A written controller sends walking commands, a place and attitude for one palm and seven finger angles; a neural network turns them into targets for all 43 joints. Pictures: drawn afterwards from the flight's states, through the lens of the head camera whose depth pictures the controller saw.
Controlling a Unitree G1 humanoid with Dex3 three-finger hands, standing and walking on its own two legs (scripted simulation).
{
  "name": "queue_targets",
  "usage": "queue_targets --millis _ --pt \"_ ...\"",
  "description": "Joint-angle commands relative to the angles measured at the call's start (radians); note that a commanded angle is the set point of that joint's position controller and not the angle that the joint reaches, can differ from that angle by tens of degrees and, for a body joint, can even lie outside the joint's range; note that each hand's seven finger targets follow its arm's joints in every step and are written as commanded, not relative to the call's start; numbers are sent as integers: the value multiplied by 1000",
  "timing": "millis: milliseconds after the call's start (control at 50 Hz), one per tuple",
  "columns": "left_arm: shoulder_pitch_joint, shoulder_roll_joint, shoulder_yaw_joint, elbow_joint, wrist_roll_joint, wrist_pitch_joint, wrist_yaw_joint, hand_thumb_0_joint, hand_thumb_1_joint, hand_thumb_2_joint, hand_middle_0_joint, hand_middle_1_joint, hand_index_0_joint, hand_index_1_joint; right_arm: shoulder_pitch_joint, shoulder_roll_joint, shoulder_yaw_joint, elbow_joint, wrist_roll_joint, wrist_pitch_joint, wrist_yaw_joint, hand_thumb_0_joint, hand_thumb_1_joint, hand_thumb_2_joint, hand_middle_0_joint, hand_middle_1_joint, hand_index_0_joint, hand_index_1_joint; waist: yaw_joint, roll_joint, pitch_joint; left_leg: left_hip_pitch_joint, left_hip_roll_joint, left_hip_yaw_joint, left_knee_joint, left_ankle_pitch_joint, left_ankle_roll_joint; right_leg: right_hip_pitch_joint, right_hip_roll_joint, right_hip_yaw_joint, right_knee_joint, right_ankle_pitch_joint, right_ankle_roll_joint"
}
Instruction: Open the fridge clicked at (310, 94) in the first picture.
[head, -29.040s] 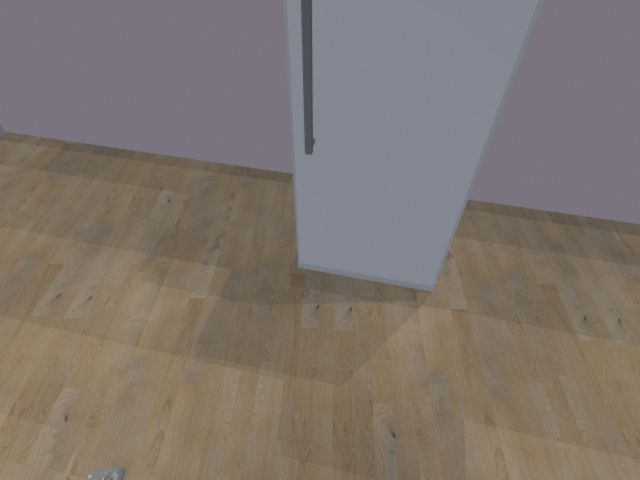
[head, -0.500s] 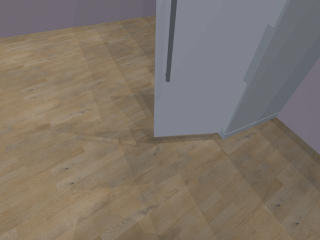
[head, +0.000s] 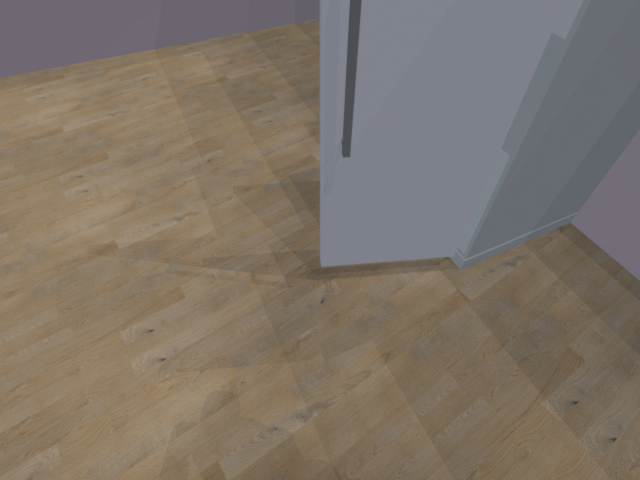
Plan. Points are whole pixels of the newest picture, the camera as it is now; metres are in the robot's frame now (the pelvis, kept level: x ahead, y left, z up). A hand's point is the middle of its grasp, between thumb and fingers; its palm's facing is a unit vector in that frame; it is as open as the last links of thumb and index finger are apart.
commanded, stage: let the arm hang, fingers relaxed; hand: left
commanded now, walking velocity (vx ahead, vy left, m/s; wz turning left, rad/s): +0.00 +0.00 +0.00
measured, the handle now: (350, 57) +0.88 -0.02 +0.10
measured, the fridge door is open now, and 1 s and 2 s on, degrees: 70 70 70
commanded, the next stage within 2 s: look to check the result in 0.30 s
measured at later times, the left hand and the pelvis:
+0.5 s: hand out of the picture +0.09 +0.24 -0.16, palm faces -0.07 -0.94 -0.34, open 7.4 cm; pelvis +0.02 -0.01 +0.01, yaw +0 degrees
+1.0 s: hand out of the picture +0.13 +0.23 -0.15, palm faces -0.07 -0.94 -0.35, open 7.4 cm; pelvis +0.05 -0.02 +0.01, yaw +0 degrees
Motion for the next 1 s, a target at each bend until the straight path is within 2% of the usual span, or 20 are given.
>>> queue_targets --millis 0,100,200,280,360,400,540,560,620,640,680,720,740,820,920,940,980 --pt "13 152 26 -37 -2 -14 3 0 900 900 -200 -300 -200 -300 -2 -173 -33 -38 1 -23 -11 0 -900 -900 200 300 200 300 -3 -25 -25 74 154 -194 -129 -88 -28 -65 -82 78 -92 -29 -52" --pt "-36 180 30 -52 -2 -18 0 0 900 900 -200 -300 -200 -300 -40 -200 -33 -37 0 -24 -7 0 -900 -900 200 300 200 300 -6 -16 -6 73 157 -199 -152 -104 -35 -64 -83 85 -109 -42 -49" --pt "-73 218 35 -65 -2 -29 -4 0 900 900 -200 -300 -200 -300 -75 -238 -35 -43 1 -33 -3 0 -900 -900 200 300 200 300 -6 -13 -53 120 158 -192 -140 -13 -35 -32 -94 90 -122 10 -49" --pt "-101 247 37 -67 -4 -32 -7 0 900 900 -200 -300 -200 -300 -100 -268 -35 -46 3 -37 -3 0 -900 -900 200 300 200 300 -8 -14 -50 136 162 -191 -141 30 -36 -21 -100 94 -137 33 -50" --pt "-117 271 36 -67 -6 -36 -8 0 900 900 -200 -300 -200 -300 -113 -293 -35 -46 5 -39 -2 0 -900 -900 200 300 200 300 -10 -28 -86 168 165 -191 -131 83 -35 5 -107 101 -149 68 -51" --pt "-125 281 36 -66 -7 -35 -9 0 900 900 -200 -300 -200 -300 -121 -305 -34 -44 5 -38 -2 0 -900 -900 200 300 200 300 -10 -5 -81 168 166 -189 -138 78 -38 10 -107 101 -153 61 -51" --pt "-131 308 33 -60 -9 -36 -9 0 900 900 -200 -300 -200 -300 -135 -335 -30 -43 7 -37 -1 0 -900 -900 200 300 200 300 -11 -35 -110 203 169 -189 -125 139 -37 33 -114 101 -165 114 -52" --pt "-137 309 33 -58 -9 -35 -9 0 900 900 -200 -300 -200 -300 -136 -334 -28 -42 6 -38 -1 0 -900 -900 200 300 200 300 -11 -19 -107 203 171 -186 -129 150 -38 37 -117 100 -162 123 -53" --pt "-137 314 30 -56 -10 -35 -9 0 900 900 -200 -300 -200 -300 -143 -339 -26 -42 6 -38 -2 0 -900 -900 200 300 200 300 -10 -17 -104 208 171 -184 -126 164 -39 43 -119 100 -167 141 -52" --pt "-136 318 32 -56 -9 -36 -8 0 900 900 -200 -300 -200 -300 -141 -341 -26 -45 7 -37 -1 0 -900 -900 200 300 200 300 -11 -34 -112 211 171 -185 -123 177 -38 50 -117 100 -166 156 -53" --pt "-141 318 29 -56 -10 -35 -9 0 900 900 -200 -300 -200 -300 -147 -339 -25 -42 7 -37 -1 0 -900 -900 200 300 200 300 -10 -18 -97 209 170 -183 -127 173 -40 45 -119 100 -169 149 -53" --pt "-140 318 29 -57 -10 -35 -8 0 900 900 -200 -300 -200 -300 -152 -341 -23 -42 6 -37 -1 0 -900 -900 200 300 200 300 -9 -26 -100 215 171 -182 -126 187 -40 49 -120 97 -168 166 -52" --pt "-132 321 31 -59 -9 -38 -7 0 900 900 -200 -300 -200 -300 -146 -342 -23 -46 7 -38 -1 0 -900 -900 200 300 200 300 -9 -49 -123 225 170 -185 -116 211 -38 62 -122 98 -167 197 -53" --pt "-139 316 31 -59 -10 -38 -6 0 900 900 -200 -300 -200 -300 -151 -339 -22 -47 6 -39 -3 0 -900 -900 200 300 200 300 -10 -18 -123 229 171 -176 -117 232 -42 71 -123 96 -162 216 -53" --pt "-139 311 32 -64 -9 -39 -3 0 900 900 -200 -300 -200 -300 -154 -334 -23 -49 7 -38 -4 0 -900 -900 200 300 200 300 -10 -29 -109 230 172 -173 -115 252 -44 74 -121 94 -162 243 -53" --pt "-134 311 35 -67 -8 -40 -3 0 900 900 -200 -300 -200 -300 -148 -336 -23 -52 7 -39 -4 0 -900 -900 200 300 200 300 -9 -32 -124 232 171 -174 -110 265 -43 85 -121 92 -159 254 -53" --pt "-135 307 34 -68 -9 -39 -3 0 900 900 -200 -300 -200 -300 -153 -328 -22 -51 5 -39 -4 0 -900 -900 200 300 200 300 -8 -14 -109 230 171 -170 -116 255 -45 78 -122 93 -162 242 -53"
